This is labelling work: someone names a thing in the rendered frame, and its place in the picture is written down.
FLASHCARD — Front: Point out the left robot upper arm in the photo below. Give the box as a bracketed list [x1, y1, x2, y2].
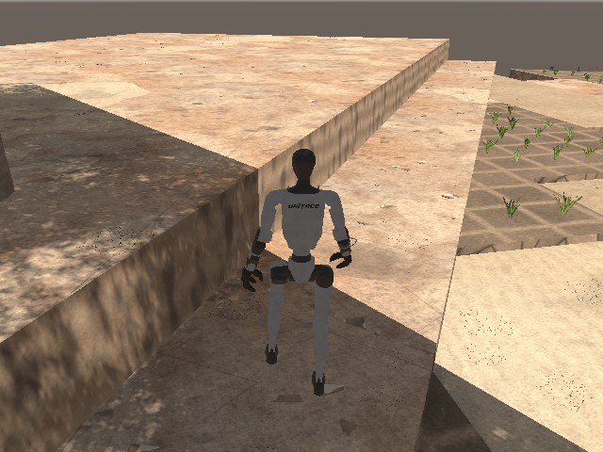
[257, 189, 284, 243]

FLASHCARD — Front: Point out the robot head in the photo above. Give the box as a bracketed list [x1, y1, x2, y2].
[287, 149, 319, 194]

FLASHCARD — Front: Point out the right robot upper arm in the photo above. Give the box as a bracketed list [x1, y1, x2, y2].
[322, 190, 348, 241]

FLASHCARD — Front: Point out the robot right hand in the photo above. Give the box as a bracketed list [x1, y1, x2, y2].
[330, 252, 352, 268]

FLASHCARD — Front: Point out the robot left thigh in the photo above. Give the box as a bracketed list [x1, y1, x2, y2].
[269, 261, 289, 310]

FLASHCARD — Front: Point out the robot left forearm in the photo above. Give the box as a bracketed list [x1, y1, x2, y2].
[245, 228, 266, 271]

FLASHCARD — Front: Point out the robot left hand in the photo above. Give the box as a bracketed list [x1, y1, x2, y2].
[241, 267, 263, 292]

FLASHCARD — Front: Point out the robot right forearm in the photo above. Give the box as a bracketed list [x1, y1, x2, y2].
[336, 226, 351, 257]

